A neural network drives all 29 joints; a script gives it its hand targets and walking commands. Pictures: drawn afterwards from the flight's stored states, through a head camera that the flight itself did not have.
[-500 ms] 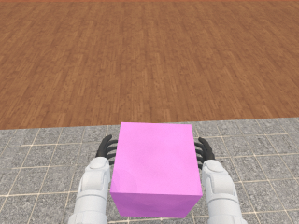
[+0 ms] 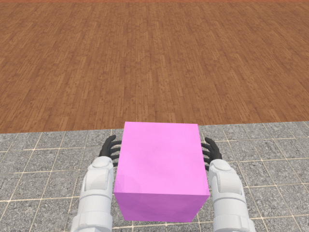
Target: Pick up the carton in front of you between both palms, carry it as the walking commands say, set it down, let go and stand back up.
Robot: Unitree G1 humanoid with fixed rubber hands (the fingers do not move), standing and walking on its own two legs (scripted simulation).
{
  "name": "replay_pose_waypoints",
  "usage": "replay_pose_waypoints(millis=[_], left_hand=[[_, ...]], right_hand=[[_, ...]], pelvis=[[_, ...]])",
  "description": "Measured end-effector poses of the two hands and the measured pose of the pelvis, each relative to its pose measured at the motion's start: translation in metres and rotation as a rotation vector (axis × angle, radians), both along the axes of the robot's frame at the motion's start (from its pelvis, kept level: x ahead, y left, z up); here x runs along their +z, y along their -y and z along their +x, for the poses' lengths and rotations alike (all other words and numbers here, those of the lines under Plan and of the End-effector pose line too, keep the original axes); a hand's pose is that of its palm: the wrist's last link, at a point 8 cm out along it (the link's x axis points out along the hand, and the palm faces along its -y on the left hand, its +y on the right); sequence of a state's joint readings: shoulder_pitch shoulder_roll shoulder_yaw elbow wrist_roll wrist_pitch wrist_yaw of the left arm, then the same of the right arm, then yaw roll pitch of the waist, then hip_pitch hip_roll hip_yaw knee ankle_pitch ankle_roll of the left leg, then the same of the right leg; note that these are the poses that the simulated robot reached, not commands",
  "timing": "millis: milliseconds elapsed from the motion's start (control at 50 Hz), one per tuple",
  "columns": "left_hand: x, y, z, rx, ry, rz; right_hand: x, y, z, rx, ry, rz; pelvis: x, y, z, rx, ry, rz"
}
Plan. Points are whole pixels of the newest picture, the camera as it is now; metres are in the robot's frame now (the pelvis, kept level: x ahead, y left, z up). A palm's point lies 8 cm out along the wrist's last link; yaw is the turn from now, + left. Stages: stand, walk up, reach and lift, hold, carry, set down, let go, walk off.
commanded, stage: reach and lift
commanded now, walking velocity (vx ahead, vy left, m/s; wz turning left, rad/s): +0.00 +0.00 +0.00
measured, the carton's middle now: (159, 174) +0.31 +0.00 -0.04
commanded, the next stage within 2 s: hold in 0.52 s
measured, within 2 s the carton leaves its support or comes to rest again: neither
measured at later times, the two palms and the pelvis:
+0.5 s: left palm (105, 158) +0.30 +0.15 +0.04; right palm (215, 161) +0.30 -0.15 +0.04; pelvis +0.02 +0.00 +0.01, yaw +0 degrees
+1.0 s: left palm (103, 160) +0.29 +0.15 +0.05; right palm (218, 163) +0.29 -0.15 +0.05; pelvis +0.00 +0.00 +0.00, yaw +0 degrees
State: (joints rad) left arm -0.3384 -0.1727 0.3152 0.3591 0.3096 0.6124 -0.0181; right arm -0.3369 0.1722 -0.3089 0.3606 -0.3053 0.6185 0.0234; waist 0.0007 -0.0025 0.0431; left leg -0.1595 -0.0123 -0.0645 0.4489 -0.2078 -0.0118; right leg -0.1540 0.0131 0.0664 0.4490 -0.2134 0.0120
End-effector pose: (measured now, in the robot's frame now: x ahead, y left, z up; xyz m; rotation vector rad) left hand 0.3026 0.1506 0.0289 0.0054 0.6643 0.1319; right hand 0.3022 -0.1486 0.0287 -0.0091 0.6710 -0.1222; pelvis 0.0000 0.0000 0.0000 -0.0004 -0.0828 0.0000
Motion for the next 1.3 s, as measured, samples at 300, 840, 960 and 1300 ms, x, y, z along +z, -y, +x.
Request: replay_pose_waypoints(millis=[300,840,960,1300], left_hand=[[0.006,0.000,0.004,-0.019,-0.007,0.026],[0.024,0.000,-0.013,-0.013,0.000,0.020],[0.024,0.000,-0.013,-0.007,0.007,0.013],[0.026,0.000,-0.008,-0.011,0.009,0.017]], right_hand=[[0.006,0.000,0.004,0.020,-0.007,-0.024],[0.023,0.000,-0.012,0.015,0.001,-0.017],[0.024,0.000,-0.012,0.010,0.007,-0.010],[0.026,0.000,-0.007,0.012,0.009,-0.015]], pelvis=[[0.005,0.000,0.015,0.001,0.006,0.000],[0.005,0.000,0.006,0.002,0.059,0.001],[0.004,0.000,0.001,0.002,0.061,0.001],[0.005,0.000,0.007,0.000,0.057,0.000]])
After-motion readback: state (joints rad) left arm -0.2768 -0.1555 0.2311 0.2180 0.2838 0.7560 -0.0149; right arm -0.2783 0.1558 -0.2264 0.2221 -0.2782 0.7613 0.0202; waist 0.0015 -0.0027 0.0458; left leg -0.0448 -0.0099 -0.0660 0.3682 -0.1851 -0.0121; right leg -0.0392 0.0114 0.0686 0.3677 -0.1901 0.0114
